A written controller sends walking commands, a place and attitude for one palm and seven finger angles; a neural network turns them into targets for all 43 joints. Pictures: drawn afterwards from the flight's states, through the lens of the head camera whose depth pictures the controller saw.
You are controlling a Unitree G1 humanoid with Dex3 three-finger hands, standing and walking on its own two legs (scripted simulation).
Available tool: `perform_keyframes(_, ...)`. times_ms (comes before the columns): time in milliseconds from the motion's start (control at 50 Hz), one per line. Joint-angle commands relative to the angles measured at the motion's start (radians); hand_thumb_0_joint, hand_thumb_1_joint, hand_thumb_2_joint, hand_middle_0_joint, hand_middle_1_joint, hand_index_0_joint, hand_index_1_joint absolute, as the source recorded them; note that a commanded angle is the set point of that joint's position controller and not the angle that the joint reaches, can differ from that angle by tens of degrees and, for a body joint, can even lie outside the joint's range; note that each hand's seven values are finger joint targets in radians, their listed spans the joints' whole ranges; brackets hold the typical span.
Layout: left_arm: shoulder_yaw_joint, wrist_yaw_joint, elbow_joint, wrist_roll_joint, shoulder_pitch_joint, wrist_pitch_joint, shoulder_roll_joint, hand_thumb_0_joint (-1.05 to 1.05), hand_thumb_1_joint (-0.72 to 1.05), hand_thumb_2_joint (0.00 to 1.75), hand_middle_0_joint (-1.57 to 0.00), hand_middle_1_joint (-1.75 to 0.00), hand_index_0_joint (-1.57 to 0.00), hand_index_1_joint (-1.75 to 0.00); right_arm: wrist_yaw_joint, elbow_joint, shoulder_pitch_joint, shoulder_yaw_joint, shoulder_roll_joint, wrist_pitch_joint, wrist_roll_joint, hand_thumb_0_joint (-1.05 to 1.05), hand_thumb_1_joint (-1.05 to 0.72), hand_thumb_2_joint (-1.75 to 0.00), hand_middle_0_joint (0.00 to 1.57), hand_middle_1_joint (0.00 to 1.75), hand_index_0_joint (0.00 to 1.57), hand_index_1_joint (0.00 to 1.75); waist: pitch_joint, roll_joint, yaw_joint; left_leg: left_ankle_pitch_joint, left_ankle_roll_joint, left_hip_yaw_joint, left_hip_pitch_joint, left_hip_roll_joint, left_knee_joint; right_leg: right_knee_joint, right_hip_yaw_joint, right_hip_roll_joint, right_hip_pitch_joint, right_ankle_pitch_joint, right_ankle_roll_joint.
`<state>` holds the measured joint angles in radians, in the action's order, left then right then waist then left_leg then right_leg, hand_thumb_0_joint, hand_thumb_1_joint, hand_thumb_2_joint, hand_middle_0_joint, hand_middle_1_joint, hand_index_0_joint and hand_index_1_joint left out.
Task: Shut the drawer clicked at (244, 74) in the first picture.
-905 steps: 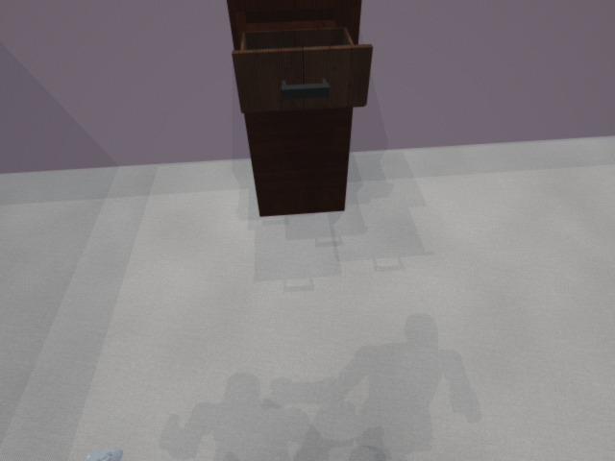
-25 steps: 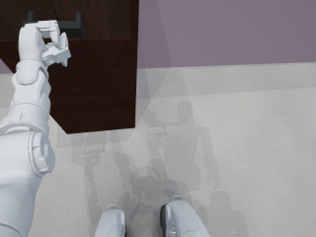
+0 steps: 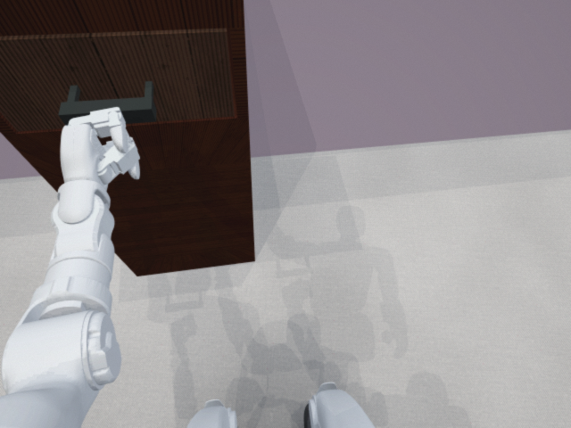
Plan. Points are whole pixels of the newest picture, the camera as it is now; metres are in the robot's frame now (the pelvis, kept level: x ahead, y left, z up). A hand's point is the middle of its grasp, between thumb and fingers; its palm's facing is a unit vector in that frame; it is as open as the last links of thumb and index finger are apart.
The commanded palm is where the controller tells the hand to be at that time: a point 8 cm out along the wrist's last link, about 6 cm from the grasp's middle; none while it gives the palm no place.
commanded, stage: pull the fist back off the drawer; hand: left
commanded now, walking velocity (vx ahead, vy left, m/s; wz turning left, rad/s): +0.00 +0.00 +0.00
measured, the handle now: (111, 101) +0.58 +0.22 +0.08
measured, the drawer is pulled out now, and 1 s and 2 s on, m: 0.00 0.00 0.00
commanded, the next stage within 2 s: draw the hand back to the body in 0.06 s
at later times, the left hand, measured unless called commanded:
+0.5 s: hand (99, 189) +0.39 +0.19 +0.11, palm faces +0.11 -0.99 -0.04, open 3.3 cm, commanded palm +0.35 +0.24 +0.12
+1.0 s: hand (0, 280) +0.27 +0.23 +0.17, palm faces +0.35 -0.89 -0.30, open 3.3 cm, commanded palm +0.22 +0.26 +0.19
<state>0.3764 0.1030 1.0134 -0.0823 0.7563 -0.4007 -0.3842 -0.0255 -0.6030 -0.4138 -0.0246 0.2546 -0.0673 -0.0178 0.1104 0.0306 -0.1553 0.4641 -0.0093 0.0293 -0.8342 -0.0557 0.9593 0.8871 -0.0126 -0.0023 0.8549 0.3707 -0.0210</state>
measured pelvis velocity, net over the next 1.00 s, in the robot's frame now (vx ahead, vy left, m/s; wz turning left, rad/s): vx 0.02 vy -0.01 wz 0.04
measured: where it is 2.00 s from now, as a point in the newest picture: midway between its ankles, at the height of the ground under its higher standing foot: outside the picture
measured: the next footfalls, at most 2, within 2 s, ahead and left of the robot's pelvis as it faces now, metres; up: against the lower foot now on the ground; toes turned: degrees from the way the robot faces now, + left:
none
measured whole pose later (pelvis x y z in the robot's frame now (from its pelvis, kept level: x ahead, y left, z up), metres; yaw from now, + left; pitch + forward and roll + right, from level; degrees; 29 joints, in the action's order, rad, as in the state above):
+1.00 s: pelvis +0.02 -0.01 +0.06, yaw +2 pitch -2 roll +0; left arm 0.18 -0.09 -0.08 -0.06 -0.18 -0.07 -0.29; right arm 0.08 -0.61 -0.18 -0.04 0.24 0.07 0.02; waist 0.00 0.06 0.04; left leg 0.30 0.01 0.02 -0.14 -0.03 0.47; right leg 0.46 -0.03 -0.02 0.18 0.26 -0.01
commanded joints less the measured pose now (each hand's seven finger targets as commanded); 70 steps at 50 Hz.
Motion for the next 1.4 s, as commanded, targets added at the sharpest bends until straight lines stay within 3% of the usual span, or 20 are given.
perform_keyframes(0,-0.005,0.004,-0.299,-0.037,0.351,-0.062,-0.189,0.0,0.9,0.9,-1.4,-1.6,-1.4,-1.6,0.014,0.068,-0.099,0.072,0.164,0.02,0.007,0.0,-0.9,-0.9,0.2,0.3,0.2,0.3,0.425,0.048,0.018,-0.449,-0.008,-0.019,0.285,0.035,-0.121,-0.081,-0.024,0.039,-0.301,-0.377,0.037)
perform_keyframes(60,0.0,0.003,-0.295,-0.041,0.343,-0.06,-0.187,0.0,0.9,0.9,-1.4,-1.6,-1.4,-1.6,0.021,0.058,-0.089,0.073,0.16,0.026,0.008,0.0,-0.9,-0.9,0.2,0.3,0.2,0.3,0.402,0.021,0.018,-0.435,-0.009,-0.016,0.268,0.039,-0.123,-0.084,-0.017,0.036,-0.322,-0.393,0.035)
perform_keyframes(80,-0.01,0.005,-0.318,-0.036,0.357,-0.066,-0.193,0.0,0.9,0.9,-1.4,-1.6,-1.4,-1.6,0.024,0.055,-0.086,0.073,0.16,0.027,0.01,0.0,-0.9,-0.9,0.2,0.3,0.2,0.3,0.408,0.056,0.019,-0.457,-0.007,-0.018,0.288,0.038,-0.119,-0.078,-0.016,0.034,-0.315,-0.4,0.038)
perform_keyframes(140,-0.06,0.015,-0.352,-0.045,0.343,-0.075,-0.12,0.0,0.9,0.9,-1.4,-1.6,-1.4,-1.6,0.022,0.049,-0.074,0.075,0.147,0.036,0.012,0.0,-0.9,-0.9,0.2,0.3,0.2,0.3,0.452,0.083,0.019,-0.545,-0.001,-0.025,0.362,0.035,-0.11,-0.074,-0.02,0.033,-0.308,-0.438,0.038)
perform_keyframes(200,-0.043,0.03,-0.466,-0.07,0.121,-0.054,-0.124,0.0,0.9,0.9,-1.4,-1.6,-1.4,-1.6,0.015,0.088,-0.054,0.079,0.141,0.042,0.025,0.0,-0.9,-0.9,0.2,0.3,0.2,0.3,0.528,0.111,0.078,-0.676,0.003,-0.023,0.428,0.031,-0.133,-0.081,-0.019,0.032,-0.401,-0.519,0.04)
perform_keyframes(280,-0.037,0.037,-0.542,-0.105,-0.041,0.027,-0.125,0.0,0.9,0.9,-1.4,-1.6,-1.4,-1.6,0.023,0.124,-0.006,0.075,0.144,0.043,0.044,0.0,-0.9,-0.9,0.2,0.3,0.2,0.3,0.416,-0.029,0.089,-0.561,-0.011,-0.001,0.341,0.036,-0.191,-0.13,-0.02,0.029,-0.511,-0.545,0.034)
perform_keyframes(320,-0.045,0.034,-0.624,-0.111,-0.055,0.05,-0.115,0.0,0.9,0.9,-1.4,-1.6,-1.4,-1.6,0.03,0.139,0.027,0.07,0.135,0.049,0.052,0.0,-0.9,-0.9,0.2,0.3,0.2,0.3,0.371,0.022,0.094,-0.53,-0.008,0.002,0.36,0.039,-0.22,-0.148,-0.025,0.025,-0.514,-0.52,0.034)
perform_keyframes(400,-0.053,0.033,-0.772,-0.129,-0.133,0.055,-0.098,0.0,0.9,0.9,-1.4,-1.6,-1.4,-1.6,0.044,0.149,0.068,0.066,0.124,0.08,0.053,0.0,-0.9,-0.9,0.2,0.3,0.2,0.3,0.363,0.022,0.101,-0.51,-0.01,0.004,0.42,0.041,-0.254,-0.181,-0.023,0.024,-0.56,-0.515,0.034)
perform_keyframes(520,-0.081,0.075,-0.817,-0.155,-0.223,0.119,-0.075,0.0,0.9,0.9,-1.4,-1.6,-1.4,-1.6,0.066,0.15,0.143,0.05,0.127,0.124,0.066,0.0,-0.9,-0.9,0.2,0.3,0.2,0.3,0.222,0.007,0.101,-0.353,-0.01,-0.006,0.427,0.047,-0.316,-0.246,-0.03,0.017,-0.543,-0.381,0.035)
perform_keyframes(580,-0.085,0.094,-0.9,-0.172,-0.284,0.15,-0.072,0.0,0.9,0.9,-1.4,-1.6,-1.4,-1.6,0.075,0.169,0.178,0.043,0.122,0.151,0.069,0.0,-0.9,-0.9,0.2,0.3,0.2,0.3,0.225,0.032,0.121,-0.359,-0.011,-0.009,0.465,0.051,-0.337,-0.262,-0.031,0.012,-0.575,-0.373,0.039)
perform_keyframes(640,-0.059,0.103,-0.966,-0.191,-0.361,0.177,-0.082,0.0,0.9,0.9,-1.4,-1.6,-1.4,-1.6,0.081,0.177,0.209,0.038,0.118,0.178,0.07,0.0,-0.9,-0.9,0.2,0.3,0.2,0.3,0.214,0.001,0.139,-0.363,-0.011,-0.012,0.485,0.051,-0.359,-0.281,-0.035,0.01,-0.607,-0.378,0.037)
perform_keyframes(660,-0.088,-0.012,-1.077,-0.065,-0.406,0.186,-0.172,0.0,0.9,0.9,-1.4,-1.6,-1.4,-1.6,0.091,0.179,0.254,0.051,0.11,0.172,0.062,0.0,-0.9,-0.9,0.2,0.3,0.2,0.3,0.196,-0.023,0.176,-0.359,-0.018,0.003,0.529,0.055,-0.402,-0.335,0.0,-0.016,-0.648,-0.343,0.043)
perform_keyframes(680,-0.09,-0.071,-1.093,-0.055,-0.478,0.205,-0.133,0.0,0.9,0.9,-1.4,-1.6,-1.4,-1.6,0.097,0.181,0.264,0.048,0.103,0.174,0.056,0.0,-0.9,-0.9,0.2,0.3,0.2,0.3,0.149,-0.041,0.162,-0.337,-0.02,0.005,0.533,0.05,-0.424,-0.364,-0.001,-0.015,-0.638,-0.312,0.039)
perform_keyframes(700,-0.128,-0.105,-1.116,-0.037,-0.535,0.22,-0.09,0.0,0.9,0.9,-1.4,-1.6,-1.4,-1.6,0.1,0.177,0.279,0.039,0.097,0.171,0.055,0.0,-0.9,-0.9,0.2,0.3,0.2,0.3,0.131,-0.009,0.171,-0.337,-0.018,0.004,0.549,0.049,-0.447,-0.373,-0.005,-0.016,-0.662,-0.306,0.041)
perform_keyframes(780,-0.117,-0.176,-1.186,-0.003,-0.599,0.252,-0.104,0.0,0.9,0.9,-1.4,-1.6,-1.4,-1.6,0.113,0.154,0.302,0.033,0.097,0.167,0.046,0.0,-0.9,-0.9,0.2,0.3,0.2,0.3,0.066,-0.049,0.169,-0.35,-0.025,0.008,0.609,0.045,-0.498,-0.436,-0.007,-0.012,-0.7,-0.305,0.037)
perform_keyframes(860,-0.124,-0.201,-1.28,0.017,-0.636,0.259,-0.086,0.0,0.9,0.9,-1.4,-1.6,-1.4,-1.6,0.118,0.149,0.322,0.026,0.084,0.176,0.038,0.0,-0.9,-0.9,0.2,0.3,0.2,0.3,0.05,0.025,0.173,-0.371,-0.022,0.01,0.69,0.047,-0.543,-0.471,-0.013,-0.011,-0.729,-0.306,0.04)
perform_keyframes(1000,-0.11,-0.208,-1.442,0.023,-0.832,0.259,-0.073,0.0,0.9,0.9,-1.4,-1.6,-1.4,-1.6,0.104,0.146,0.337,0.025,0.076,0.203,0.022,0.0,-0.9,-0.9,0.2,0.3,0.2,0.3,0.014,0.039,0.191,-0.459,-0.016,0.007,0.743,0.043,-0.583,-0.503,-0.021,-0.006,-0.79,-0.369,0.04)
perform_keyframes(1060,-0.077,-0.21,-1.475,0.024,-0.928,0.262,-0.076,0.0,0.9,0.9,-1.4,-1.6,-1.4,-1.6,0.098,0.146,0.335,0.029,0.073,0.206,0.017,0.0,-0.9,-0.9,0.2,0.3,0.2,0.3,-0.009,-0.008,0.198,-0.487,-0.016,0.008,0.744,0.04,-0.585,-0.507,-0.028,-0.003,-0.796,-0.393,0.038)
perform_keyframes(1340,0.038,-0.225,-1.712,0.027,-1.215,0.241,-0.112,0.0,0.9,0.9,-1.4,-1.6,-1.4,-1.6,0.099,0.152,0.335,0.039,0.057,0.248,0.014,0.0,-0.9,-0.9,0.2,0.3,0.2,0.3,-0.056,0.03,0.224,-0.445,-0.009,0.003,0.73,0.031,-0.583,-0.52,-0.021,0.002,-0.783,-0.339,0.037)
perform_keyframes(1380,0.008,-0.223,-1.66,0.031,-1.207,0.248,-0.081,0.0,0.9,0.9,-1.4,-1.6,-1.4,-1.6,0.102,0.14,0.331,0.039,0.061,0.251,0.013,0.0,-0.9,-0.9,0.2,0.3,0.2,0.3,-0.126,-0.004,0.214,-0.402,-0.009,0.002,0.711,0.033,-0.587,-0.541,-0.022,0.007,-0.745,-0.294,0.037)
